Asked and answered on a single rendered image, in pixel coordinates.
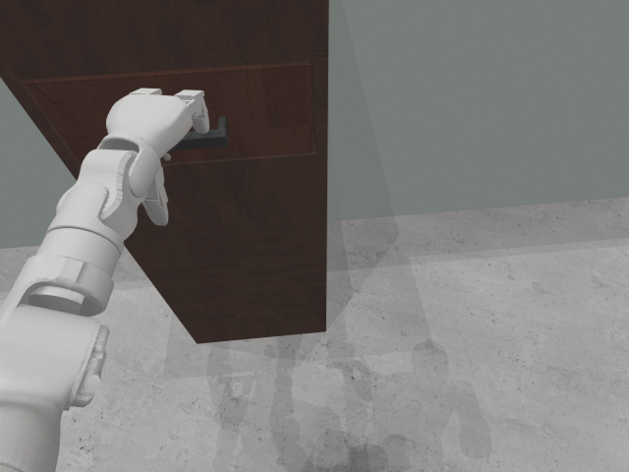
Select left robot forearm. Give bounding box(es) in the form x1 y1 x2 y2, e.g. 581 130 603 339
0 133 160 335

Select cabinet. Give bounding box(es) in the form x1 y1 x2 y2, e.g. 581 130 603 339
0 0 329 344

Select robot left hand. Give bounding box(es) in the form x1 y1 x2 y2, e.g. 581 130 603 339
106 88 209 226

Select handle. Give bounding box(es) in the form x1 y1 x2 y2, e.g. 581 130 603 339
169 116 228 151

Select drawer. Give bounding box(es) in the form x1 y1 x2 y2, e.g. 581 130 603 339
25 61 314 165

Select left robot upper arm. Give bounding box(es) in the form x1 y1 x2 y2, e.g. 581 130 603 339
0 304 109 472

